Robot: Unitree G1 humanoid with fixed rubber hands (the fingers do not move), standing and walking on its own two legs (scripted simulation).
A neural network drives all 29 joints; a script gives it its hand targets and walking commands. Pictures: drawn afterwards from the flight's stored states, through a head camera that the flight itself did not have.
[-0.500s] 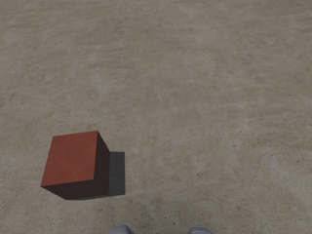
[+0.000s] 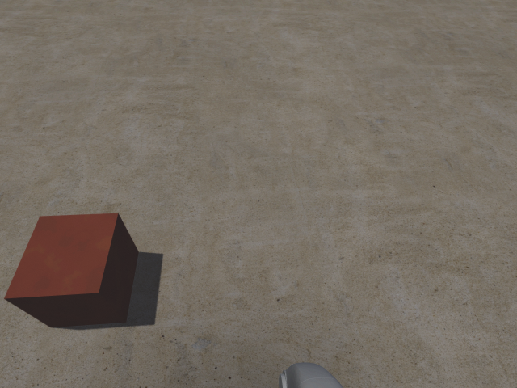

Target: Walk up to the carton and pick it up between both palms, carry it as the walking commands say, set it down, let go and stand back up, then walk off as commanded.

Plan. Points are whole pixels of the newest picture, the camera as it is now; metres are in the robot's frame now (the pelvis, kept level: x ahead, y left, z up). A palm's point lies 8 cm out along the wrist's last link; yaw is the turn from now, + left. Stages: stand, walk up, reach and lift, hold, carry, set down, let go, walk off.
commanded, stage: walk off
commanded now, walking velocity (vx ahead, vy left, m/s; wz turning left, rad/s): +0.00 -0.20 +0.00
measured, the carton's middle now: (84, 270) +0.58 +0.61 -0.63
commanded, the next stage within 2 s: stand in 0.60 s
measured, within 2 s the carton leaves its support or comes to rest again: neither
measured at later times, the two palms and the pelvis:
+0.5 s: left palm out of the picture +0.01 +0.06 -0.15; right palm out of the picture +0.02 -0.41 -0.14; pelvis -0.04 -0.17 -0.01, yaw +2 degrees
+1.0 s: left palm out of the picture -0.01 -0.07 -0.12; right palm out of the picture -0.03 -0.54 -0.15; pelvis -0.05 -0.30 +0.00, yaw +1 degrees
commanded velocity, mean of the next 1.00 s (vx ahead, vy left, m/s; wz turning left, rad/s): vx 0.00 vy -0.12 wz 0.00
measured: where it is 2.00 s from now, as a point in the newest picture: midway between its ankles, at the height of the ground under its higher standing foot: outside the picture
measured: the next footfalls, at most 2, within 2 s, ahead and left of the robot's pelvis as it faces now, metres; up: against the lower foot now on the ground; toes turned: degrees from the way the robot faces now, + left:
right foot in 0.16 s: +0.05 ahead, -0.22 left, +0.00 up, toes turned -6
left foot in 0.54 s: -0.02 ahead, -0.08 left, +0.00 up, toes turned +11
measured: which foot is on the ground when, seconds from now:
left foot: down 0.00-0.18, up 0.20-0.52, down 0.54-0.82, up 0.84-1.00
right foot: up 0.00-0.14, down 0.16-0.54, up 0.56-0.80, down 0.82-1.00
